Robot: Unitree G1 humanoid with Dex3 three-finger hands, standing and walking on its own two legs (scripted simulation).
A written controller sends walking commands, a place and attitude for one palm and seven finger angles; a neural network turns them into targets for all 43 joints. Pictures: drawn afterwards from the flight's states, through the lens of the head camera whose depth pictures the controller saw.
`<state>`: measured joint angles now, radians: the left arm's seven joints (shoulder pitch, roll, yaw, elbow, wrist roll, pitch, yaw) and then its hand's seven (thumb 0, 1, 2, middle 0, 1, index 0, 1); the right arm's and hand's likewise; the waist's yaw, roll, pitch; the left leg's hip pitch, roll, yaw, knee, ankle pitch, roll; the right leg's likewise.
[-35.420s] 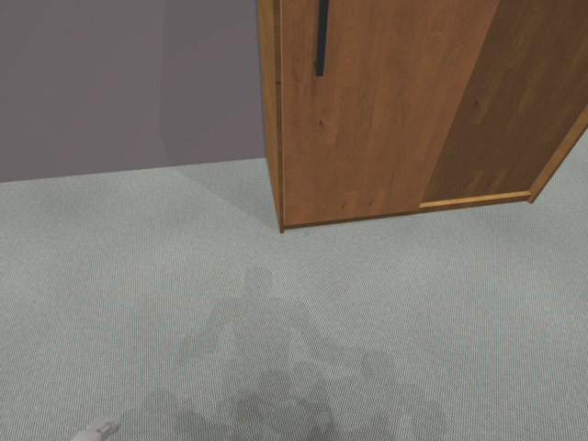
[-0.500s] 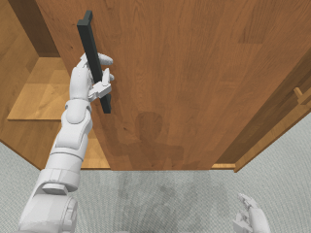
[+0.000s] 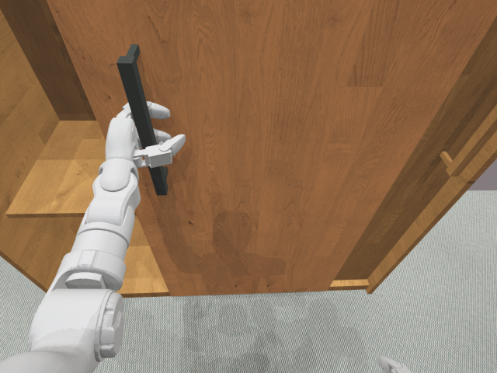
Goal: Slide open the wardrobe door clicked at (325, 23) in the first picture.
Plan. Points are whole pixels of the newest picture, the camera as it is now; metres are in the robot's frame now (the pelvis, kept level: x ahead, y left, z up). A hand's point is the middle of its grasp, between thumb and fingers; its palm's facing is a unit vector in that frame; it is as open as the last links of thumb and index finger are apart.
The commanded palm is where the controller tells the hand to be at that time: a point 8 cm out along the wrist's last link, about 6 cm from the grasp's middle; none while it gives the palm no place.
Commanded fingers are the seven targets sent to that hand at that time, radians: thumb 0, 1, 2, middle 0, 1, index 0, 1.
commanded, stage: loosen the grip on the handle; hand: left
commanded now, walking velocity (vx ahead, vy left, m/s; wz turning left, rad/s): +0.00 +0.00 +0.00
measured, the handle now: (150, 131) +0.48 +0.18 +0.13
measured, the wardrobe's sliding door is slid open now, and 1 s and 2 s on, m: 0.42 0.42 0.42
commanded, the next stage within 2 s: slip the hand off the handle in 0.36 s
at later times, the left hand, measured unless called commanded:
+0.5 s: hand (161, 150) +0.44 +0.15 +0.13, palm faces +0.11 -0.98 -0.13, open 14.3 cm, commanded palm +0.41 +0.21 +0.13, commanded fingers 0.00 -0.55 0.20 -0.25 -1.15 -0.25 -1.15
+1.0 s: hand (115, 151) +0.43 +0.22 +0.13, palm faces +0.19 -0.97 -0.15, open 14.4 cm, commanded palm +0.40 +0.27 +0.13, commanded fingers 0.00 -0.55 0.20 -0.25 -1.15 -0.25 -1.15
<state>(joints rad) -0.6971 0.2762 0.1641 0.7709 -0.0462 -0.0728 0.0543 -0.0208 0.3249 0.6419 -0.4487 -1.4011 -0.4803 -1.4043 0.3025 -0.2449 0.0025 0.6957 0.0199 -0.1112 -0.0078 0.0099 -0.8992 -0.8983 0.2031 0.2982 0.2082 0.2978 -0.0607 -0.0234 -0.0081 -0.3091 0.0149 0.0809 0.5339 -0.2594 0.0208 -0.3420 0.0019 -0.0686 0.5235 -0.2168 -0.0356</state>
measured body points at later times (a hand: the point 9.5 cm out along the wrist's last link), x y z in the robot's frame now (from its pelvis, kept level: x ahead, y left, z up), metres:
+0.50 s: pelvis +0.00 +0.00 +0.00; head +0.03 -0.01 +0.45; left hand +0.43 +0.21 +0.14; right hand +0.08 -0.27 -0.12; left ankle +0.01 +0.10 -0.73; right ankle +0.04 -0.10 -0.73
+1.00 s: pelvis +0.01 +0.01 +0.00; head +0.03 +0.01 +0.45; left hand +0.41 +0.27 +0.14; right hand +0.10 -0.25 -0.11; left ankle +0.01 +0.10 -0.73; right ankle +0.04 -0.10 -0.73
